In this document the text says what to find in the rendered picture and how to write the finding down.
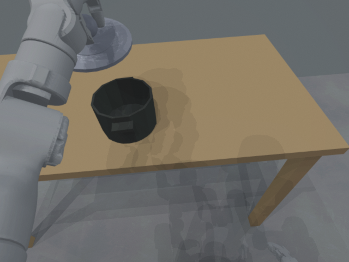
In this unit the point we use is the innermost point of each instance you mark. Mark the robot left forearm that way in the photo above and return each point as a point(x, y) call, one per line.
point(44, 63)

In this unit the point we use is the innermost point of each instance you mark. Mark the lid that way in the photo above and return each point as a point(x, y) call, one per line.
point(112, 44)

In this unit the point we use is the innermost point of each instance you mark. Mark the table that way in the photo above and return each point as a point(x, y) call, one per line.
point(217, 101)

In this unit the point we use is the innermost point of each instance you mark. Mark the left robot hand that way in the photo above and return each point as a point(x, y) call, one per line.
point(96, 10)

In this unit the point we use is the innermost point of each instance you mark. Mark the pot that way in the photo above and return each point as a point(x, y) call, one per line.
point(125, 109)

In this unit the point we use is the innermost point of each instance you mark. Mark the knob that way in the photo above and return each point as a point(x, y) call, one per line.
point(90, 24)

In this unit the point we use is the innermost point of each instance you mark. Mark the robot left upper arm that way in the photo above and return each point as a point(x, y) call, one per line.
point(31, 137)

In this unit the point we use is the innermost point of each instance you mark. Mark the right robot hand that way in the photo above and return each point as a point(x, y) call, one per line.
point(281, 253)

